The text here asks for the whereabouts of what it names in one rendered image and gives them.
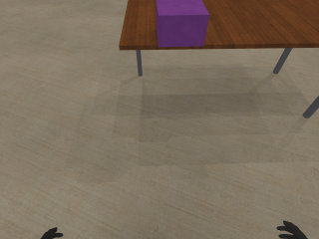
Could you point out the table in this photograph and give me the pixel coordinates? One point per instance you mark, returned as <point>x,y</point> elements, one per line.
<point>233,24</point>

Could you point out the left robot hand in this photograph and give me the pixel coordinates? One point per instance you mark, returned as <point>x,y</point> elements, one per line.
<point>51,234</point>

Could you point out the carton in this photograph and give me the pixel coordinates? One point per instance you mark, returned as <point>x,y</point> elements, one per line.
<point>181,23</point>

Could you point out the right robot hand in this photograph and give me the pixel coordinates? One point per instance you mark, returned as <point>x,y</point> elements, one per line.
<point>291,228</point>

